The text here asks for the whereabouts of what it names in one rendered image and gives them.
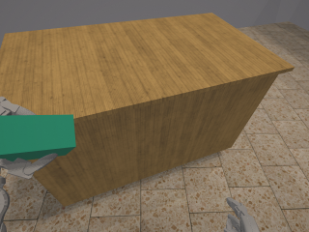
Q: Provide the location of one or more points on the robot left forearm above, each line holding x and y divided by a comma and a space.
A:
4, 204

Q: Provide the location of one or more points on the robot left hand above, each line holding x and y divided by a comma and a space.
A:
21, 167

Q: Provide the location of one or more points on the table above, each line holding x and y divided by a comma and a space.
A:
146, 95

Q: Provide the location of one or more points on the robot right hand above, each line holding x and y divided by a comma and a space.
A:
243, 222

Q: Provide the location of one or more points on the sponge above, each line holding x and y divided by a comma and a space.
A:
31, 137

